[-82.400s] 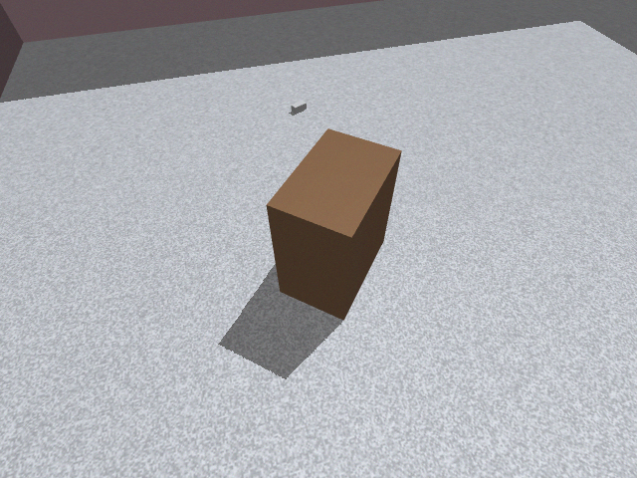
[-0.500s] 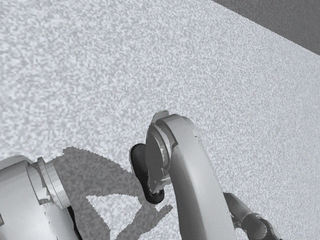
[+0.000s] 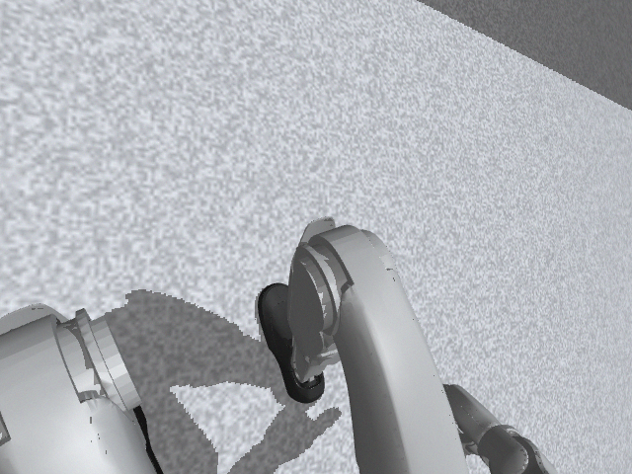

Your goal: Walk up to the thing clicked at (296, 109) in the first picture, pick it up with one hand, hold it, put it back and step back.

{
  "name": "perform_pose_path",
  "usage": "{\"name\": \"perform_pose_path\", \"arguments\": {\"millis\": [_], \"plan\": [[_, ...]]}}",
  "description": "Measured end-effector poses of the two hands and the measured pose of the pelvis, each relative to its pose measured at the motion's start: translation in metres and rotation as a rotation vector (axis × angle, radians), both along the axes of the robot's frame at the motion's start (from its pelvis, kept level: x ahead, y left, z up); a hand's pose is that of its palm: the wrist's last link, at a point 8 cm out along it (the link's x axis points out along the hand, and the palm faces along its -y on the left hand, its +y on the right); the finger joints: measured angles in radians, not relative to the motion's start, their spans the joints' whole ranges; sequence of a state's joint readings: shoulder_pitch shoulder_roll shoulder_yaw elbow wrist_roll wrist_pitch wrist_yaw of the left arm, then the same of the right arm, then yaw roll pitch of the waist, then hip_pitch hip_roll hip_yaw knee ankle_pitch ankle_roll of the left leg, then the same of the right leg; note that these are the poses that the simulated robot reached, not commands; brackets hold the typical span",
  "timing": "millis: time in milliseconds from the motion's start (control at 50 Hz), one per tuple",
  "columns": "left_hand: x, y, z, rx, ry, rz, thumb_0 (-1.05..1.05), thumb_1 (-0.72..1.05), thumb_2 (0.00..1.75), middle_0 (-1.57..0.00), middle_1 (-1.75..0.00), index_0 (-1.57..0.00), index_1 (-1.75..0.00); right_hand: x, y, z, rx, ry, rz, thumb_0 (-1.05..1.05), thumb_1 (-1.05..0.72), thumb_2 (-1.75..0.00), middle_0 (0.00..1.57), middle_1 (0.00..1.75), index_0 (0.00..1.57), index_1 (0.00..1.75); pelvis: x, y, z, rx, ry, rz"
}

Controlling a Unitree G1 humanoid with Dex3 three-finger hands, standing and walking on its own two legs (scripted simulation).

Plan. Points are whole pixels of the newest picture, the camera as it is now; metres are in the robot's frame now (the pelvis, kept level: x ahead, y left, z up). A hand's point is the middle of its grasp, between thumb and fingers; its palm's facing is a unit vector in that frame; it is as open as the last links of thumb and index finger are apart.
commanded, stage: close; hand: left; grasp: from above
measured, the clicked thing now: out of the picture +0.45 +0.42 -0.28
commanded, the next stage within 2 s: settle in 0.52 s
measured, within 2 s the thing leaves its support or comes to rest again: neither
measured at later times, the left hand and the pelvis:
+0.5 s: hand out of the picture +0.43 +0.41 -0.23, palm faces -0.44 -0.16 -0.88, open 7.3 cm; pelvis +0.00 +0.00 +0.00, yaw +0 degrees
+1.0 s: hand out of the picture +0.44 +0.42 -0.21, palm faces -0.41 -0.14 -0.90, open 6.9 cm; pelvis +0.00 +0.00 +0.00, yaw +0 degrees
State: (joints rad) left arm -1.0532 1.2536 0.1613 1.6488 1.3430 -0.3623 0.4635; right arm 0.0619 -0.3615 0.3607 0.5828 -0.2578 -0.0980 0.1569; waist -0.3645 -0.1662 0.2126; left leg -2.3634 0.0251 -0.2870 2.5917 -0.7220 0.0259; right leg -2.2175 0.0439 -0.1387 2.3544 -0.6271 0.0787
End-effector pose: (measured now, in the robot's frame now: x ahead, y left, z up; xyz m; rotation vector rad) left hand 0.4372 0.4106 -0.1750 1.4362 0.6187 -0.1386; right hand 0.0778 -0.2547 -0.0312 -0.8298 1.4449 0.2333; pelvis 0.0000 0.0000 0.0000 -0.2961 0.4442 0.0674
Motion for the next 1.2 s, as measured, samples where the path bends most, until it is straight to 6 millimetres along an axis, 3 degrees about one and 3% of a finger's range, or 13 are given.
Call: {"name": "perform_pose_path", "arguments": {"millis": [520, 820, 1020, 1200], "plan": [[-0.002, 0.003, 0.003, -0.002, -0.009, -0.003, 0.00, 0.46, 0.28, -0.78, -0.44, -0.82, -0.39, 0.002, 0.000, -0.001, -0.004, -0.003, 0.009, 0.00, -0.89, -0.90, 0.20, 0.30, 0.20, 0.30, -0.001, 0.000, 0.000, -0.001, -0.007, 0.001], [-0.001, 0.004, 0.006, 0.001, 0.008, 0.000, 0.00, 0.48, 0.18, -0.85, -0.37, -0.89, -0.31, 0.001, -0.001, -0.003, 0.003, 0.002, -0.003, 0.00, -0.90, -0.90, 0.20, 0.30, 0.20, 0.30, -0.001, -0.001, 0.000, 0.004, 0.003, 0.000], [0.009, 0.011, 0.027, 0.020, -0.039, 0.010, 0.00, 0.48, 0.14, -0.89, -0.31, -0.93, -0.26, 0.009, -0.004, 0.000, 0.000, -0.025, -0.017, 0.00, -0.90, -0.90, 0.20, 0.30, 0.20, 0.30, 0.000, -0.001, 0.004, -0.001, 0.023, 0.006], [0.005, 0.023, 0.060, 0.039, -0.030, 0.020, 0.00, 0.49, 0.11, -0.92, -0.27, -0.96, -0.21, 0.022, -0.006, 0.001, 0.012, -0.057, -0.044, 0.00, -0.90, -0.90, 0.20, 0.30, 0.20, 0.30, -0.001, -0.002, 0.012, 0.000, 0.056, 0.025]]}}
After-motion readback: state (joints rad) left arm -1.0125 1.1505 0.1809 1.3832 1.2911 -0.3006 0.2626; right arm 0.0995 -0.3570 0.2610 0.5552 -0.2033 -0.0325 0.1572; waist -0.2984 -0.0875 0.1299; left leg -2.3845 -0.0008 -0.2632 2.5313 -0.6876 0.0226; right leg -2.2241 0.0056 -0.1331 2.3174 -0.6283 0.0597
